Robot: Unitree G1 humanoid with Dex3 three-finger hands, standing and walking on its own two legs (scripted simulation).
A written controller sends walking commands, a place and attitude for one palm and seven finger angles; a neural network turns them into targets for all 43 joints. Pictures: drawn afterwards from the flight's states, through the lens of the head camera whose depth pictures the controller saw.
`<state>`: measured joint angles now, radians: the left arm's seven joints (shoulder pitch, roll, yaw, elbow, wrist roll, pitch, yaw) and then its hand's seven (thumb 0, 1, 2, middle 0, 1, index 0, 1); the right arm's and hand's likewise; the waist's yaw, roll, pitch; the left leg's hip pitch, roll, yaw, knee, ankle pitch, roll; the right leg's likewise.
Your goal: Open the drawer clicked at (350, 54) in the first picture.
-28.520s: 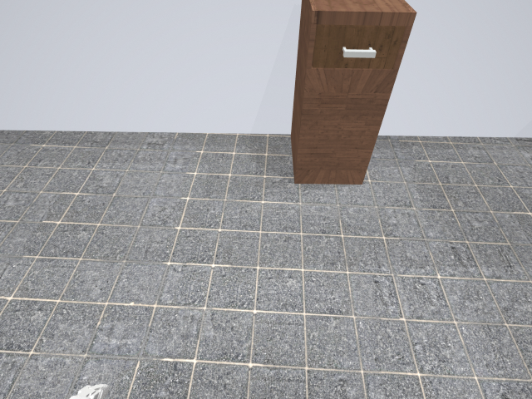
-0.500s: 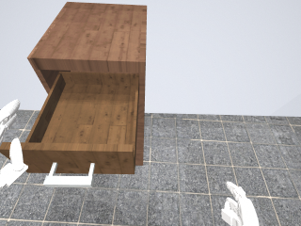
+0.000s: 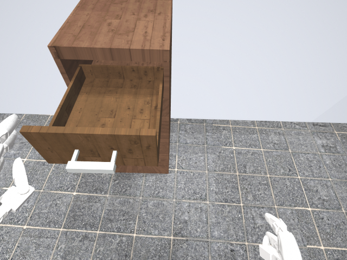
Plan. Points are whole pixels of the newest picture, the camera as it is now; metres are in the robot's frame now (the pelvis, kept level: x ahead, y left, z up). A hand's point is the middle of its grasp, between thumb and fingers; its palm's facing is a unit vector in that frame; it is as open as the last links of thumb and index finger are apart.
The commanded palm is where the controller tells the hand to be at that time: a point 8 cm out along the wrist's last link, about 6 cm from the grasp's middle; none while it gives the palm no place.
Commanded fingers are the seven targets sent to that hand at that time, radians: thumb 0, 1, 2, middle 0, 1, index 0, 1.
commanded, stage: step back with the hand held close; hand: left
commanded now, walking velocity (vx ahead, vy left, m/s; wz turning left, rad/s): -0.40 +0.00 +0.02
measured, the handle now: (93, 160) +0.36 +0.23 -0.02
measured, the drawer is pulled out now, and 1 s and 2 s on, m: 0.30 0.30 0.30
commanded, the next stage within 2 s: stop stepping back and stand still in 0.14 s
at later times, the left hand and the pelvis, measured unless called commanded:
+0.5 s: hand out of the picture +0.05 +0.21 +0.16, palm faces +0.33 -0.81 -0.48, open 7.4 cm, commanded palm +0.00 +0.25 +0.18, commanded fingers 0.00 0.90 0.90 -0.20 -0.30 -0.20 -0.30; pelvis -0.13 -0.02 +0.01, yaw -1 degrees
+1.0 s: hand out of the picture +0.01 +0.17 +0.16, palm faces +0.31 -0.83 -0.46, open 7.4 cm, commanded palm -0.04 +0.22 +0.18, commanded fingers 0.00 0.90 0.90 -0.20 -0.30 -0.20 -0.30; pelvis -0.18 -0.05 +0.01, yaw -2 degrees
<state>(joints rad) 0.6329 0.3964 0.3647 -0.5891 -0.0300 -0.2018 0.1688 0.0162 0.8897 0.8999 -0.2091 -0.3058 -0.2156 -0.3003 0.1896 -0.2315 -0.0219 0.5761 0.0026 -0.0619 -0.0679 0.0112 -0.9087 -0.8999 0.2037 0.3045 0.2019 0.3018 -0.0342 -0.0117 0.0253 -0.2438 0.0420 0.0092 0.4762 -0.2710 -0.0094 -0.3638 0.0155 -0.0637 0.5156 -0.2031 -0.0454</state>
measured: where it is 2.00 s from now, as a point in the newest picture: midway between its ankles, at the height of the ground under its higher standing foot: outside the picture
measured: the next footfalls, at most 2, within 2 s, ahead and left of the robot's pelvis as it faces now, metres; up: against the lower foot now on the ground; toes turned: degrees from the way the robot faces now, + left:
right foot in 0.20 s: -0.02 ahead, -0.10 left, +0.00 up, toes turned -5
left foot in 0.54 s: -0.15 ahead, +0.11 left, +0.00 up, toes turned +1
